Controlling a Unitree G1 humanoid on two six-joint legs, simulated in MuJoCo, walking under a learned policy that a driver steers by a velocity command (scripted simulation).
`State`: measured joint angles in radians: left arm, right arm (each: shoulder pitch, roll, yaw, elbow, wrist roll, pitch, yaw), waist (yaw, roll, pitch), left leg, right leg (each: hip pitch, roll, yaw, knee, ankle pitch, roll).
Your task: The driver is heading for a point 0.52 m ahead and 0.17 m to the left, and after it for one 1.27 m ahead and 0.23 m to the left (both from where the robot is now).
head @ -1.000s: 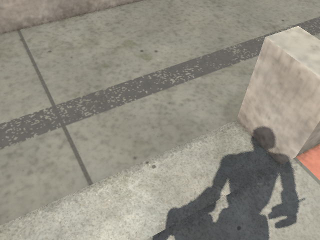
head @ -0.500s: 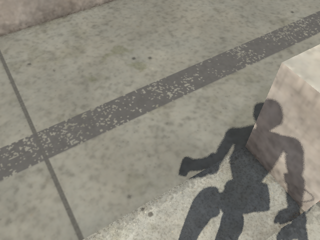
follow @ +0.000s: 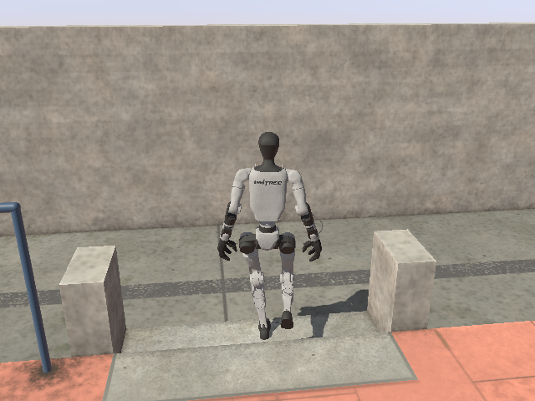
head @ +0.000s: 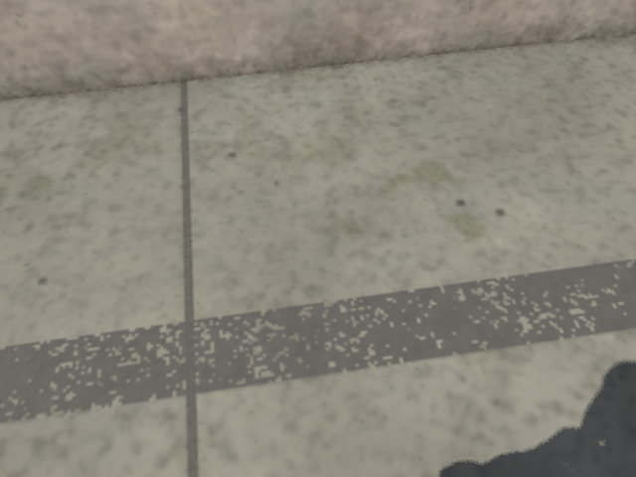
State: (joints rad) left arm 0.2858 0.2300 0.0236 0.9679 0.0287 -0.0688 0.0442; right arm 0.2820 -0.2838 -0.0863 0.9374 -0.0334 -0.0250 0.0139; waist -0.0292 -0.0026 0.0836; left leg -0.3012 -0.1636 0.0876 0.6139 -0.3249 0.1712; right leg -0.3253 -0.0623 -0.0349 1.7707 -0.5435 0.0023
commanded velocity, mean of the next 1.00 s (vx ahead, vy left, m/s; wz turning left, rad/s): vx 0.72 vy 0.00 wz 0.84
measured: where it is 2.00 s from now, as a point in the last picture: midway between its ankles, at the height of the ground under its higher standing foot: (263, 329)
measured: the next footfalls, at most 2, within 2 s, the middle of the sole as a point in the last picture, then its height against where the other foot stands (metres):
right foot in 0.34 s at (420, 471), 0.14 m lower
left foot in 0.70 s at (281, 382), level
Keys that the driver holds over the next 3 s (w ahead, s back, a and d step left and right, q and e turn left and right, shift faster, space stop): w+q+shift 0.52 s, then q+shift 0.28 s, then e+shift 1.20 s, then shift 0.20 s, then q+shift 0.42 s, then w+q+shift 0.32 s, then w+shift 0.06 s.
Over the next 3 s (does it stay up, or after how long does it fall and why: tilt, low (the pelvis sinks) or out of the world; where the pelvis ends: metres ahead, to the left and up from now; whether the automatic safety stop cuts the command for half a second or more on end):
stays up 1.03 0.19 -0.11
